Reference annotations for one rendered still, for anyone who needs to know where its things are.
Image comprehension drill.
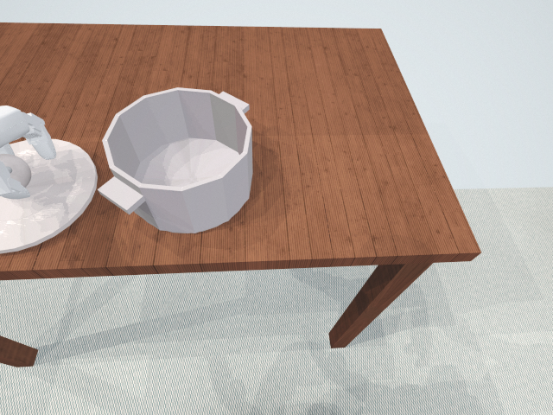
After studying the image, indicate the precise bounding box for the pot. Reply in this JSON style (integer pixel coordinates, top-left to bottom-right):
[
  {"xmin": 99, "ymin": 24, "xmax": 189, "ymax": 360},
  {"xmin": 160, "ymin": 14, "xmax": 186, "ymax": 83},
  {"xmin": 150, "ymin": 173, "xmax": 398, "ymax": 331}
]
[{"xmin": 98, "ymin": 87, "xmax": 253, "ymax": 233}]

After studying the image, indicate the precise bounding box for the table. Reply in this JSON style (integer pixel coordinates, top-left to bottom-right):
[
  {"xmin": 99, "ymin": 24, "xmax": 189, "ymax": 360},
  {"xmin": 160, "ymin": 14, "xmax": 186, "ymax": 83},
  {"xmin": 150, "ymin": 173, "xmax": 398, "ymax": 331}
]
[{"xmin": 0, "ymin": 22, "xmax": 481, "ymax": 367}]

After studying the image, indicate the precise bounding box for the knob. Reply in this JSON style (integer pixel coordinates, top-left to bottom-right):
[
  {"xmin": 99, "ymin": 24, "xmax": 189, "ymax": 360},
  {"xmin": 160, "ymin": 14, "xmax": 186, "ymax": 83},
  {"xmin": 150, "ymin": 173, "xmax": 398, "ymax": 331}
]
[{"xmin": 0, "ymin": 154, "xmax": 31, "ymax": 187}]

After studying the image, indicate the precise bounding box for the lid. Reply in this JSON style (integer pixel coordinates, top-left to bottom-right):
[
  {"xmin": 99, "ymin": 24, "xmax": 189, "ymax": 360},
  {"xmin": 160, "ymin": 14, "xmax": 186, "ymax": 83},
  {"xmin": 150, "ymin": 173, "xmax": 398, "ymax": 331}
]
[{"xmin": 0, "ymin": 139, "xmax": 98, "ymax": 254}]

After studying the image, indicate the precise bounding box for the robot left hand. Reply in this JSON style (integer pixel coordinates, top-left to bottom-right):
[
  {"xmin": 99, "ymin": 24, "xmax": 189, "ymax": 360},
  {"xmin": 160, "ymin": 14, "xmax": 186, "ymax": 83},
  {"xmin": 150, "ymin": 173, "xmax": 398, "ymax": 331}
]
[{"xmin": 0, "ymin": 105, "xmax": 56, "ymax": 199}]

